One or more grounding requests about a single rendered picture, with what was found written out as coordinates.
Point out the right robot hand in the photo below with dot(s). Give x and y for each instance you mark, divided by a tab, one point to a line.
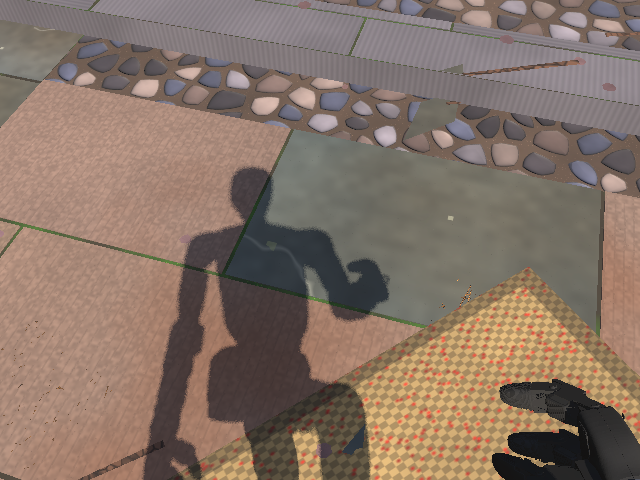
606	448

